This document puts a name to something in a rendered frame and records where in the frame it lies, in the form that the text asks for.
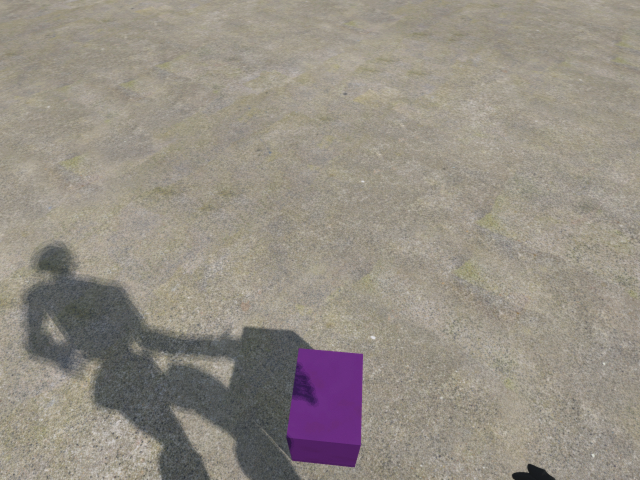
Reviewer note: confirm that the carton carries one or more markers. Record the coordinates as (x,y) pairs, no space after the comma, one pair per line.
(326,409)

